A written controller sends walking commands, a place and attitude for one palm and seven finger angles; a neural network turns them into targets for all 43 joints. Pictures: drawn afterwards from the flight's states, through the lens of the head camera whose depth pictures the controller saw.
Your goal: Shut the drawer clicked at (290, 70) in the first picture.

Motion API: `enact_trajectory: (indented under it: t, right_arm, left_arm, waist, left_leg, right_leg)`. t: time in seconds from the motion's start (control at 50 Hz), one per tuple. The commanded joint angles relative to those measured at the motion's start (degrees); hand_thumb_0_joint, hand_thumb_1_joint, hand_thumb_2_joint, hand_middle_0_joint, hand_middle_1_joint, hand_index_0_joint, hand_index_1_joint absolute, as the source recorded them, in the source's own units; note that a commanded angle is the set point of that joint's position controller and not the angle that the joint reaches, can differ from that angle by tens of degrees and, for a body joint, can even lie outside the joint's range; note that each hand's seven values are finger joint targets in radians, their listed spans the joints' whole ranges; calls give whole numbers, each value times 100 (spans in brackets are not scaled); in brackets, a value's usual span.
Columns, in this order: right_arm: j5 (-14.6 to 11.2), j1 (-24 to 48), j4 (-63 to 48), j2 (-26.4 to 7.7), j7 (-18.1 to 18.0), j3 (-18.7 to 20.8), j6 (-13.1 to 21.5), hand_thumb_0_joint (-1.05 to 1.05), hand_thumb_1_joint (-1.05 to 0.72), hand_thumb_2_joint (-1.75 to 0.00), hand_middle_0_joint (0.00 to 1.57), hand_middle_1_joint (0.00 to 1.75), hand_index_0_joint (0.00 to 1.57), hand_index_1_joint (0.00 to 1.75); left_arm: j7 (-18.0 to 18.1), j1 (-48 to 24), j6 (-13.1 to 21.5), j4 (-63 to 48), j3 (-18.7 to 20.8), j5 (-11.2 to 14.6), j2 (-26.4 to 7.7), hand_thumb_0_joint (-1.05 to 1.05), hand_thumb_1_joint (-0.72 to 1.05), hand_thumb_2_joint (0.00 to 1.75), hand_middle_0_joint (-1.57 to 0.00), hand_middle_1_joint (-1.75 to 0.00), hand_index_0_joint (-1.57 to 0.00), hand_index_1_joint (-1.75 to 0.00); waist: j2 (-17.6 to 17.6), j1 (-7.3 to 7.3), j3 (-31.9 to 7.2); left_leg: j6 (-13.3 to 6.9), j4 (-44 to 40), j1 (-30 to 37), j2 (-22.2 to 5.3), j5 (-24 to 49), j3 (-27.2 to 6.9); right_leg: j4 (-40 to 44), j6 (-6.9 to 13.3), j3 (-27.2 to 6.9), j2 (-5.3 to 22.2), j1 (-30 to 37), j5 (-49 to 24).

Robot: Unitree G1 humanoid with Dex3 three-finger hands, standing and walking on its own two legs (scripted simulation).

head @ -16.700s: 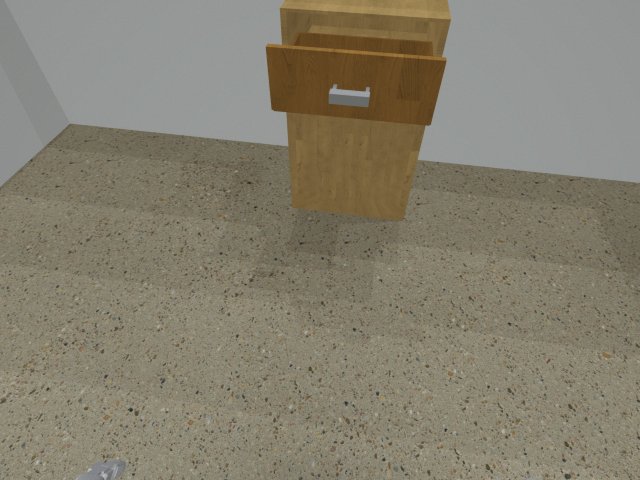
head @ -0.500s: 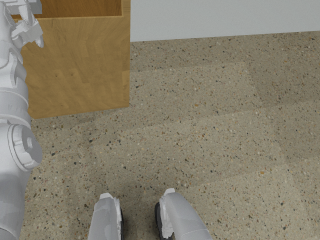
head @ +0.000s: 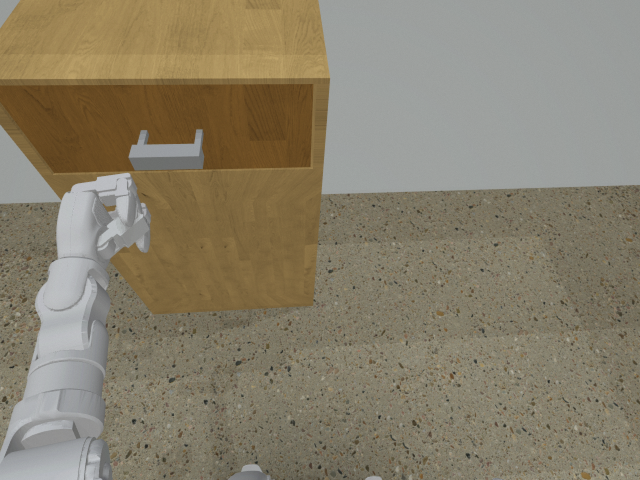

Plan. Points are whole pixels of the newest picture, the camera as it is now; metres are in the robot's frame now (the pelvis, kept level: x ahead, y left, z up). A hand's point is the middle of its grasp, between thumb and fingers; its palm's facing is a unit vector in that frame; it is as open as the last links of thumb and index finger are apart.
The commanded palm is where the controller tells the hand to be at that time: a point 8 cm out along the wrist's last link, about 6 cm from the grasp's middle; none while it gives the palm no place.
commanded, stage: draw the hand back to the body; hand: left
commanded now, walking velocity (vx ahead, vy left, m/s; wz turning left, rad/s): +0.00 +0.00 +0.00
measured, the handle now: (169, 146) +0.60 +0.24 +0.01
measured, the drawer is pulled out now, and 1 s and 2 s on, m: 0.00 0.00 0.00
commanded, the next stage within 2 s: step back with the hand held close in 0.98 s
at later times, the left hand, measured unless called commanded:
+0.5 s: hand (37, 324) +0.25 +0.23 +0.16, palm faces +0.32 -0.91 -0.27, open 3.3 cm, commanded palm +0.20 +0.27 +0.17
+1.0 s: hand out of the picture +0.15 +0.23 +0.21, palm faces +0.43 -0.81 -0.39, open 3.3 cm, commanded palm +0.10 +0.27 +0.22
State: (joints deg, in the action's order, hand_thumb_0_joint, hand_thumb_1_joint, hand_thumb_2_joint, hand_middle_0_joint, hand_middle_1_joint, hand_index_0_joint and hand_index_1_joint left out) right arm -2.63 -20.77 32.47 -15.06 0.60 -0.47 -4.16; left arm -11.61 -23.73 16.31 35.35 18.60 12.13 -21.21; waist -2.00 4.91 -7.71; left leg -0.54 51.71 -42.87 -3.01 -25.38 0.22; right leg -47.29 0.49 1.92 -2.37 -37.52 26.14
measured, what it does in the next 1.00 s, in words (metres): stands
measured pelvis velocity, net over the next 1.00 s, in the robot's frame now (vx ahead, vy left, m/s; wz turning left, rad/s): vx -0.02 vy -0.01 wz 0.03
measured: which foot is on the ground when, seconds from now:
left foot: down 0.00-1.00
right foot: down 0.00-1.00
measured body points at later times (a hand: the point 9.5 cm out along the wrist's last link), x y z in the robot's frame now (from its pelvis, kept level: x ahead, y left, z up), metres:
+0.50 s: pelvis -0.01 +0.00 +0.04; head -0.02 -0.02 +0.49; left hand +0.23 +0.28 +0.17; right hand +0.20 -0.20 -0.03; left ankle -0.01 +0.11 -0.69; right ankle -0.04 -0.12 -0.69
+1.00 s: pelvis -0.02 -0.01 +0.05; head -0.04 -0.04 +0.50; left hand +0.12 +0.28 +0.23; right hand +0.18 -0.23 -0.04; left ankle -0.01 +0.11 -0.69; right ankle -0.04 -0.12 -0.69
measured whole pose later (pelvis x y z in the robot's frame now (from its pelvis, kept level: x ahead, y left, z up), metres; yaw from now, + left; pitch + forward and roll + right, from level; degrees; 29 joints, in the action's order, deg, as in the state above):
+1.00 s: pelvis -0.02 -0.01 +0.05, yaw +2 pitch -5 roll +0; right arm -0.3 -11.6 35.5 -13.8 -5.0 -1.0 4.5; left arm 5.4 30.8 6.5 -25.6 16.2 4.2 -18.2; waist -4.6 -4.2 1.0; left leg 0.0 24.3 -6.7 -1.1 -12.7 0.6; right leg -21.5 0.9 1.8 -0.9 -2.0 14.6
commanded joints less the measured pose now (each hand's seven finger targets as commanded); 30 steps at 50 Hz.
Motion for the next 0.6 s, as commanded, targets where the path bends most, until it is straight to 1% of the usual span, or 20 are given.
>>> enact_trajectory:
  t: [0.0,0.04,0.08,0.1,0.12,0.14,0.16,0.18,0.22,0.26,0.28,0.3,0.36,0.4,0.42,0.46,0.48,0.5,0.54,0.58]
  right_arm:
    - [-47,-98,-572,-825,-102,315,236,0,-90,-90,20,30,20,30]
    - [-69,132,-717,-783,-125,293,297,0,-90,-90,20,30,20,30]
    - [-77,326,-819,-774,-157,253,362,0,-90,-90,20,30,20,30]
    - [-45,880,-926,-706,-246,284,284,0,-90,-90,20,30,20,30]
    - [-20,942,-999,-635,-314,255,280,0,-90,-90,20,30,20,30]
    - [-31,1017,-974,-634,-362,232,254,0,-90,-90,20,30,20,30]
    - [-20,1091,-968,-637,-411,213,232,0,-90,-90,20,30,20,30]
    - [-16,1159,-953,-655,-465,182,215,0,-90,-90,20,30,20,30]
    - [-7,1325,-953,-595,-540,126,223,0,-90,-90,20,30,20,30]
    - [13,1477,-958,-540,-573,66,289,0,-90,-90,20,30,20,30]
    - [34,1509,-933,-553,-586,53,338,0,-90,-90,20,30,20,30]
    - [40,1562,-932,-503,-584,14,372,0,-90,-90,20,30,20,30]
    - [94,1649,-910,-478,-565,-28,463,0,-90,-90,20,30,20,30]
    - [121,1707,-880,-465,-558,-35,505,0,-90,-90,20,30,20,30]
    - [136,1751,-878,-455,-551,-45,520,0,-90,-90,20,30,20,30]
    - [160,1792,-851,-437,-537,-50,560,0,-90,-90,20,30,20,30]
    - [182,1808,-829,-456,-535,-29,597,0,-90,-90,20,30,20,30]
    - [186,1837,-834,-429,-535,-44,606,0,-90,-90,20,30,20,30]
    - [213,1868,-818,-400,-526,-34,660,0,-90,-90,20,30,20,30]
    - [242,1892,-785,-408,-521,-5,742,0,-90,-90,20,30,20,30]
  left_arm:
    - [-132,-1170,196,-1717,49,280,-973,0,90,90,-140,-160,-140,-160]
    - [-184,-834,103,-2164,-65,351,-819,0,90,90,-140,-160,-140,-160]
    - [-184,-660,32,-2586,-45,415,-857,0,90,90,-140,-160,-140,-160]
    - [458,-520,-164,-3081,-265,-400,-1293,0,90,90,-140,-160,-140,-160]
    - [808,-262,-357,-3252,-455,-452,-859,0,90,90,-140,-160,-140,-160]
    - [1042,-11,-520,-3312,-621,-558,-702,0,90,90,-140,-160,-140,-160]
    - [1218,179,-658,-3356,-591,-593,-720,0,90,90,-140,-160,-140,-160]
    - [1350,220,-751,-3353,-472,-617,-875,0,90,90,-140,-160,-140,-160]
    - [1531,200,-841,-3760,-436,-690,-877,0,90,90,-140,-160,-140,-160]
    - [1627,549,-934,-4114,-495,-716,-776,0,90,90,-140,-160,-140,-160]
    - [1658,638,-948,-4246,-455,-730,-840,0,90,90,-140,-160,-140,-160]
    - [1686,835,-976,-4387,-539,-740,-697,0,90,90,-140,-160,-140,-160]
    - [1721,1513,-1063,-4794,-576,-739,-561,0,90,90,-140,-160,-140,-160]
    - [1719,1938,-1076,-5045,-482,-741,-582,0,90,90,-140,-160,-140,-160]
    - [1709,2103,-1092,-5193,-488,-733,-539,0,90,90,-140,-160,-140,-160]
    - [1716,2375,-1078,-5527,-417,-749,-546,0,90,90,-140,-160,-140,-160]
    - [1719,2635,-1072,-5582,-269,-733,-662,0,90,90,-140,-160,-140,-160]
    - [1715,2748,-1055,-5791,-229,-735,-655,0,90,90,-140,-160,-140,-160]
    - [1724,3030,-1010,-6167,-137,-735,-670,0,90,90,-140,-160,-140,-160]
    - [1739,3518,-972,-6398,56,-732,-792,0,90,90,-140,-160,-140,-160]
  waist:
    - [-482,-49,-1836]
    - [-412,-119,-1815]
    - [-479,-187,-1681]
    - [-401,-459,-1703]
    - [-377,-331,-1442]
    - [-306,-342,-1208]
    - [-106,-352,-1009]
    - [151,-355,-836]
    - [-2,-399,-867]
    - [-140,-464,-756]
    - [-126,-491,-707]
    - [-216,-503,-560]
    - [-215,-574,-337]
    - [0,-612,-204]
    - [-73,-623,-61]
    - [-156,-650,3]
    - [-7,-685,80]
    - [-124,-694,72]
    - [-147,-718,104]
    - [-52,-770,181]
  left_leg:
    - [-164,-547,2217,207,3191,-63]
    - [-157,-668,2347,216,3209,-68]
    - [-157,-751,2451,226,3244,-110]
    - [-115,-1061,2849,273,3109,-58]
    - [-108,-1242,2909,248,2860,-46]
    - [-102,-1411,2910,222,2606,-58]
    - [-119,-1541,2842,221,2349,-32]
    - [-142,-1676,2795,241,2139,-45]
    - [-140,-1906,3057,247,2119,-24]
    - [-134,-2102,3318,242,2199,-29]
    - [-130,-2213,3390,242,2206,-51]
    - [-118,-2328,3500,233,2225,-56]
    - [-105,-2579,3710,217,2371,-65]
    - [-113,-2720,3767,218,2385,-33]
    - [-112,-2788,3787,213,2346,-16]
    - [-95,-2906,3867,214,2324,-27]
    - [-107,-2943,3858,222,2287,-13]
    - [-111,-2984,3905,235,2256,-3]
    - [-110,-3020,3956,236,2247,9]
    - [-125,-3018,3951,253,2257,45]
  right_leg:
    - [464,38,74,-121,982,-3276]
    - [532,34,98,-97,1161,-3282]
    - [568,63,101,-86,1269,-3252]
    - [948,119,-123,39,1301,-2875]
    - [1094,108,-76,59,1340,-2706]
    - [1209,103,-52,66,1421,-2492]
    - [1321,97,-46,82,1594,-2417]
    - [1468,103,-55,65,1732,-2320]
    - [1627,105,-68,115,2026,-2337]
    - [1804,109,-61,135,2232,-2344]
    - [1930,120,-62,113,2327,-2316]
    - [2013,122,-49,128,2388,-2301]
    - [2245,114,-27,135,2642,-2382]
    - [2406,101,-24,136,2813,-2430]
    - [2474,96,-28,147,2837,-2405]
    - [2586,101,-21,144,2946,-2337]
    - [2685,95,-28,125,2979,-2321]
    - [2720,89,-46,148,3027,-2293]
    - [2783,82,-51,158,3079,-2287]
    - [2895,76,-67,142,3129,-2297]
